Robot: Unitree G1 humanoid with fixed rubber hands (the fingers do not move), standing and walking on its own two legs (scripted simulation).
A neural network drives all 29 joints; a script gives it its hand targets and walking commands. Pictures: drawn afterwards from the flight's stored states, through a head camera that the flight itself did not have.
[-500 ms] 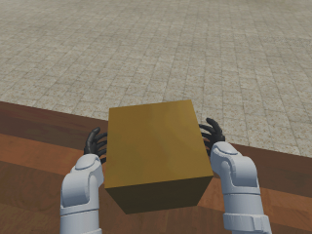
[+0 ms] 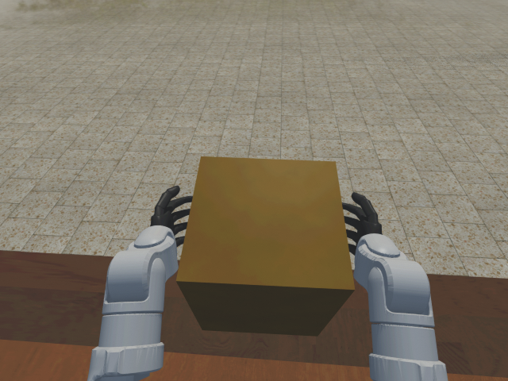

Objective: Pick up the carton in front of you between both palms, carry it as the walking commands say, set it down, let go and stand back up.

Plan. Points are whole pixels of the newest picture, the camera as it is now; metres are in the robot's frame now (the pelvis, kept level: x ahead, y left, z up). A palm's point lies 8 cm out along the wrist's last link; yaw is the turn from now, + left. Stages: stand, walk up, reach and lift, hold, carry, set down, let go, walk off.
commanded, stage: carry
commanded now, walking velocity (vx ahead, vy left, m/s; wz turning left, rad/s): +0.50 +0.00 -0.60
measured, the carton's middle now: (263, 252) +0.35 +0.00 +0.04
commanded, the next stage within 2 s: none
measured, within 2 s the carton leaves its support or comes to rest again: neither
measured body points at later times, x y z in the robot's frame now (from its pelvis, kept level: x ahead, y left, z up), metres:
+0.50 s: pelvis +0.35 -0.06 -0.16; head +0.36 -0.06 +0.29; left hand +0.70 +0.03 -0.07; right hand +0.64 -0.27 -0.08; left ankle +0.32 +0.09 -0.74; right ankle +0.37 -0.09 -0.85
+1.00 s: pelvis +0.72 -0.11 -0.29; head +0.73 -0.12 +0.16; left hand +1.06 -0.02 -0.23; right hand +1.02 -0.32 -0.23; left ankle +0.68 -0.06 -0.98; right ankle +0.80 -0.27 -0.95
